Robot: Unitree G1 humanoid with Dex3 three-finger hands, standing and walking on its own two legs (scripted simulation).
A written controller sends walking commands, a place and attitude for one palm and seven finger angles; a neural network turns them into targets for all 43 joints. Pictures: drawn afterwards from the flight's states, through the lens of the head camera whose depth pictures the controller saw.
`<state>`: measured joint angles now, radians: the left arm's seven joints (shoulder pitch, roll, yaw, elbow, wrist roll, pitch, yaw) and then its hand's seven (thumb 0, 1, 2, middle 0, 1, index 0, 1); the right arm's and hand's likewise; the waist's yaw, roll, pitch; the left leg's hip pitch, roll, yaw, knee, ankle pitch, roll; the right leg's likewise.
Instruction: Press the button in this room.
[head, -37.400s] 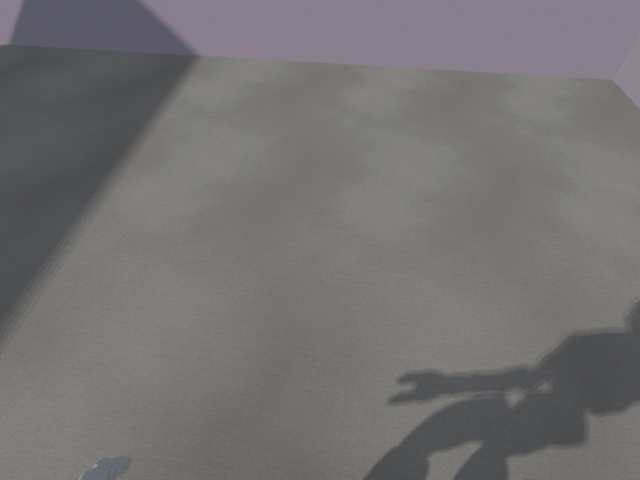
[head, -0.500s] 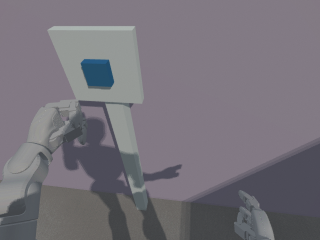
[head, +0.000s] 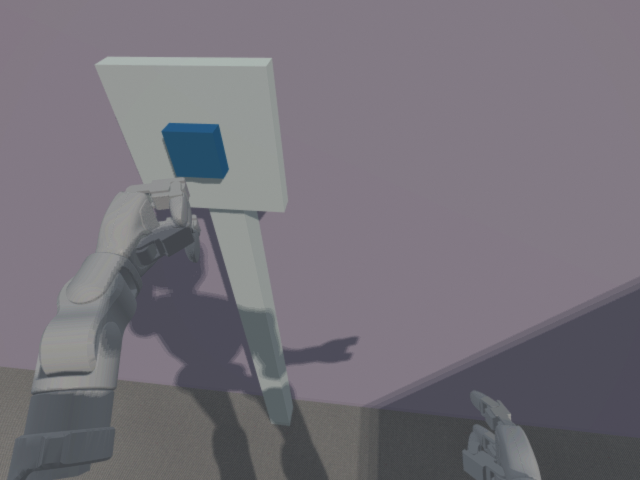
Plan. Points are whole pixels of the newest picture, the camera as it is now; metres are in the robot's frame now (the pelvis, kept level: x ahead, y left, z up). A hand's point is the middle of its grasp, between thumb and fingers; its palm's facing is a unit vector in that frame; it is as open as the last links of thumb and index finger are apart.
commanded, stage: aim a knuckle at the button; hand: left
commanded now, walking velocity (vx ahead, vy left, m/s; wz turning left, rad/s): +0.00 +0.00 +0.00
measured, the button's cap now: (197, 149) +0.46 +0.21 +0.22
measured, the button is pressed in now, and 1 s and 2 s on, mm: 0 0 0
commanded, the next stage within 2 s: none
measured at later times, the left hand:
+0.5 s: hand (220, 226) +0.35 +0.16 +0.18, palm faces -0.02 -1.00 -0.03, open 3.1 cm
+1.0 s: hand (210, 209) +0.36 +0.16 +0.20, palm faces +0.00 -1.00 -0.03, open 3.1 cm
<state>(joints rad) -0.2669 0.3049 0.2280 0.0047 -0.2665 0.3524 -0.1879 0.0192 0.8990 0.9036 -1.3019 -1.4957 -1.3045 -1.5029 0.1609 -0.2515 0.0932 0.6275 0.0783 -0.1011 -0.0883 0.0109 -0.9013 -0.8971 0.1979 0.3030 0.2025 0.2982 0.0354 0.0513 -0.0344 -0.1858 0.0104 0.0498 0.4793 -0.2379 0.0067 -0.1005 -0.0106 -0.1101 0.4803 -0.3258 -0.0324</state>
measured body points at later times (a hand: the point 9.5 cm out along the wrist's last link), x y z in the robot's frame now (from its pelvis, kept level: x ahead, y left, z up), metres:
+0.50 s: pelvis -0.01 +0.00 +0.00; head -0.03 -0.03 +0.45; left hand +0.35 +0.21 +0.18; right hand +0.14 -0.25 -0.09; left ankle +0.02 +0.12 -0.74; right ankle -0.04 -0.09 -0.74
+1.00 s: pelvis +0.00 -0.01 +0.00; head -0.03 -0.03 +0.45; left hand +0.35 +0.22 +0.21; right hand +0.18 -0.24 -0.08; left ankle +0.02 +0.12 -0.74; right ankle -0.04 -0.09 -0.74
